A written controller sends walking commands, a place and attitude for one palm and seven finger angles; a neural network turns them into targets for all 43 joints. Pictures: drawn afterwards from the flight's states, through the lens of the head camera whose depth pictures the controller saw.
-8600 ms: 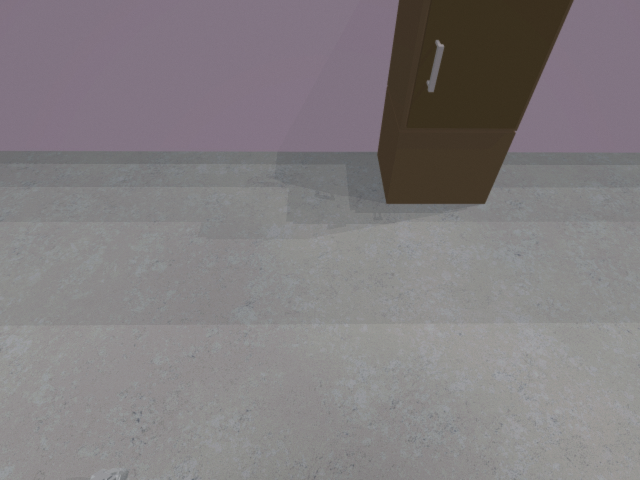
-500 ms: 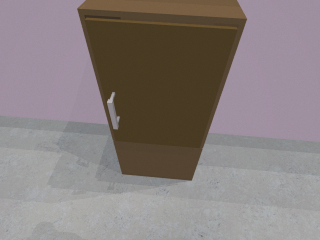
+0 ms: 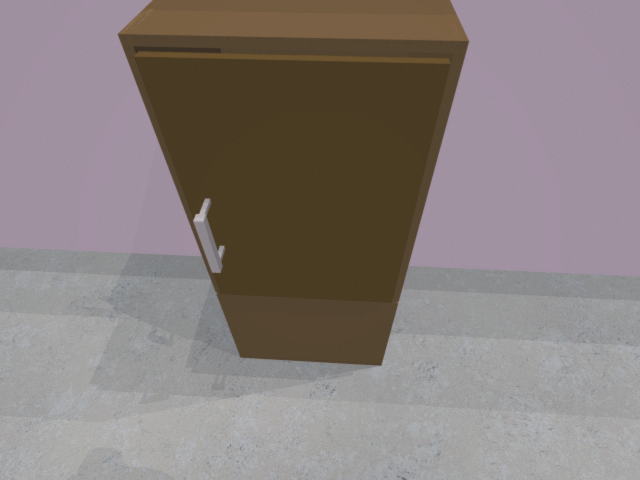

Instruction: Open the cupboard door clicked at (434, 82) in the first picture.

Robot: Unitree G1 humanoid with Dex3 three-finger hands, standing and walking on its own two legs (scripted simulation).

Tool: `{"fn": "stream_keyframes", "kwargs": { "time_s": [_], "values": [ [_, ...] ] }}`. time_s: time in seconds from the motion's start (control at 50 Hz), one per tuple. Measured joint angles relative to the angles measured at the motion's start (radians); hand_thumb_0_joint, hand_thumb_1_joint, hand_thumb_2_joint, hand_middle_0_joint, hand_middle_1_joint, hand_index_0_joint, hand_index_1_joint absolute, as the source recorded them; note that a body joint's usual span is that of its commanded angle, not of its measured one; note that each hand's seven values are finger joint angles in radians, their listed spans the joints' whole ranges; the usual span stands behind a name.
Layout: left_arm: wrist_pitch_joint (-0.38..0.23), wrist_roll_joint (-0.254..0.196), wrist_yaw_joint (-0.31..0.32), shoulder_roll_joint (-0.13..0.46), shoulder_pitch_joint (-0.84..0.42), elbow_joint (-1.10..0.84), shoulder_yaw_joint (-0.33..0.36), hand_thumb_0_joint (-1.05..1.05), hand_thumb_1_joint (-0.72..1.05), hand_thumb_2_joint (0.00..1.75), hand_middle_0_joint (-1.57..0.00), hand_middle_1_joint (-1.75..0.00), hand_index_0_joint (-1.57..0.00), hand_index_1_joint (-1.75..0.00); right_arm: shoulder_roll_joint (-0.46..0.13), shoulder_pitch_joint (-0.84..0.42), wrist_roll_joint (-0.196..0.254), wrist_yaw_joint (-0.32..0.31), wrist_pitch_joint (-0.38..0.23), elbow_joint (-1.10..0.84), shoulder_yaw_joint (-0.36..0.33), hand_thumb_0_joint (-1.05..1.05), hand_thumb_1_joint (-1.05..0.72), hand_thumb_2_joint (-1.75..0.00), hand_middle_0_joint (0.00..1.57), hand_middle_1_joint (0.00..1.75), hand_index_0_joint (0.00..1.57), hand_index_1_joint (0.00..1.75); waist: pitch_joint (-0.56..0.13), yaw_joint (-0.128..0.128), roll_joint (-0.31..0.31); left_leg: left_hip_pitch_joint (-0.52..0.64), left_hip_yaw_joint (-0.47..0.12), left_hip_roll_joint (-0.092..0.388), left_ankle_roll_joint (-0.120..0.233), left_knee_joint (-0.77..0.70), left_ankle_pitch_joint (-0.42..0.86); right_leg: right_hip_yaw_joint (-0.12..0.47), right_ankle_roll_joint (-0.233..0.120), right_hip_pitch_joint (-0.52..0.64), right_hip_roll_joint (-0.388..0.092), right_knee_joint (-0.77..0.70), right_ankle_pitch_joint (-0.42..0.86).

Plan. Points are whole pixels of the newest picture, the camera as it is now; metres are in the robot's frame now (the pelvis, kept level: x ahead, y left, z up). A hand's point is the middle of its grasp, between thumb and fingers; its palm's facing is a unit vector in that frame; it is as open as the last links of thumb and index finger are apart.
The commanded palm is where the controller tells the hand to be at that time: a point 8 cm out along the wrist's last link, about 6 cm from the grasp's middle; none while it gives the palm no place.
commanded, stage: come to a stop and stand still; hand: left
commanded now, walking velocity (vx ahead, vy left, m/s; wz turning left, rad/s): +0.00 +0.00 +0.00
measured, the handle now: (211, 237) +0.55 +0.25 -0.10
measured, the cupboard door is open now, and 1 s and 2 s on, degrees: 0 0 0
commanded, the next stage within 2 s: look again from close up in 0.10 s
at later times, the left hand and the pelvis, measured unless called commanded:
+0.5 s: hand out of the picture +0.01 +0.23 -0.18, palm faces +0.02 -0.97 -0.23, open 7.4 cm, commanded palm none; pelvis -0.03 +0.03 -0.01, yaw +0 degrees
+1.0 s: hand out of the picture -0.04 +0.26 -0.17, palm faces -0.01 -0.96 -0.27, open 7.4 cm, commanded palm none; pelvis -0.05 +0.06 +0.00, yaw -1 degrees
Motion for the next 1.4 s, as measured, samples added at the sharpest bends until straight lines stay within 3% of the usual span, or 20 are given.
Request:
{"fn": "stream_keyframes", "kwargs": {
  "time_s": [0.22,0.4,0.66,0.84,0.94,1.18,1.24,1.3,1.32,1.4],
  "values": [
    [0.002,0.006,0.000,0.000,0.017,-0.014,-0.010,0.02,0.93,0.90,-0.20,-0.30,-0.20,-0.30,-0.008,-0.012,-0.005,0.003,0.007,-0.020,0.000,0.00,-0.91,-0.89,0.20,0.30,0.20,0.30,0.005,0.001,-0.007,0.000,-0.001,0.003,0.000,0.005,0.004,-0.001,-0.002,0.006,0.003,-0.008,0.011],
    [-0.013,0.017,-0.003,0.033,0.049,-0.100,0.001,0.01,0.91,0.90,-0.21,-0.30,-0.20,-0.30,-0.085,-0.012,-0.008,0.011,-0.002,-0.120,-0.038,0.01,-0.91,-0.89,0.20,0.30,0.20,0.30,-0.025,-0.005,-0.011,-0.082,-0.008,-0.014,0.025,0.147,-0.049,-0.003,0.018,-0.045,-0.018,0.073,-0.010],
    [0.006,0.016,-0.020,0.121,-0.017,-0.119,0.001,0.01,0.91,0.90,-0.20,-0.30,-0.20,-0.30,-0.128,-0.062,-0.012,0.029,-0.015,-0.148,-0.009,0.00,-0.91,-0.89,0.20,0.30,0.20,0.30,-0.043,0.009,-0.037,-0.062,0.027,-0.067,0.076,0.086,0.015,0.034,0.064,-0.034,-0.066,0.017,0.063],
    [0.010,0.019,-0.023,0.138,-0.011,-0.101,-0.005,0.01,0.91,0.90,-0.20,-0.30,-0.20,-0.30,-0.141,-0.072,-0.010,0.040,-0.008,-0.127,-0.003,0.01,-0.91,-0.89,0.20,0.30,0.20,0.30,-0.027,0.010,-0.029,-0.056,0.035,-0.090,0.089,0.046,0.049,0.044,0.077,-0.034,-0.086,-0.010,0.092],
    [0.015,0.021,-0.016,0.120,0.016,-0.084,-0.010,0.01,0.91,0.90,-0.20,-0.30,-0.20,-0.30,-0.139,-0.062,-0.011,0.039,0.004,-0.106,-0.003,0.00,-0.91,-0.89,0.20,0.30,0.20,0.30,-0.025,0.009,-0.024,-0.059,0.037,-0.091,0.089,0.043,0.050,0.046,0.076,-0.042,-0.087,-0.004,0.082],
    [0.015,0.020,-0.024,-0.004,0.151,-0.062,-0.006,0.01,0.91,0.90,-0.20,-0.30,-0.20,-0.30,-0.060,0.057,-0.008,0.034,0.008,-0.070,0.000,0.00,-0.91,-0.89,0.20,0.30,0.20,0.30,-0.018,0.013,-0.024,-0.087,0.045,-0.069,0.090,0.169,-0.071,0.060,0.065,-0.071,-0.065,0.108,-0.023],
    [0.017,0.022,-0.024,-0.025,0.166,-0.050,-0.002,0.01,0.91,0.90,-0.20,-0.30,-0.20,-0.30,-0.036,0.084,-0.006,0.026,-0.010,-0.062,-0.001,0.00,-0.91,-0.89,0.20,0.30,0.20,0.30,-0.011,0.010,-0.033,-0.066,0.058,-0.073,0.097,0.171,-0.097,0.067,0.044,-0.079,-0.069,0.157,-0.057],
    [0.018,0.022,-0.017,-0.037,0.155,-0.046,-0.002,0.01,0.91,0.90,-0.20,-0.30,-0.20,-0.30,-0.011,0.104,-0.007,0.010,-0.026,-0.053,0.003,0.00,-0.91,-0.89,0.20,0.30,0.20,0.30,0.007,0.002,-0.035,-0.026,0.073,-0.073,0.098,0.152,-0.110,0.030,0.029,-0.085,-0.068,0.192,-0.096],
    [0.014,0.019,-0.014,-0.039,0.145,-0.048,-0.001,0.01,0.91,0.90,-0.20,-0.30,-0.20,-0.30,-0.003,0.109,-0.005,0.005,-0.027,-0.049,0.005,0.00,-0.91,-0.89,0.20,0.30,0.20,0.30,0.015,-0.004,-0.034,-0.017,0.072,-0.072,0.094,0.152,-0.114,0.019,0.028,-0.072,-0.066,0.167,-0.055],
    [-0.011,0.009,0.005,-0.048,0.097,-0.063,0.001,0.01,0.91,0.90,-0.20,-0.30,-0.20,-0.30,0.019,0.105,0.011,-0.009,-0.008,-0.023,0.002,0.00,-0.91,-0.89,0.20,0.30,0.20,0.30,0.021,-0.012,-0.014,-0.025,0.061,-0.057,0.063,0.188,-0.097,-0.002,0.047,-0.033,-0.058,0.123,-0.060]
  ]
}}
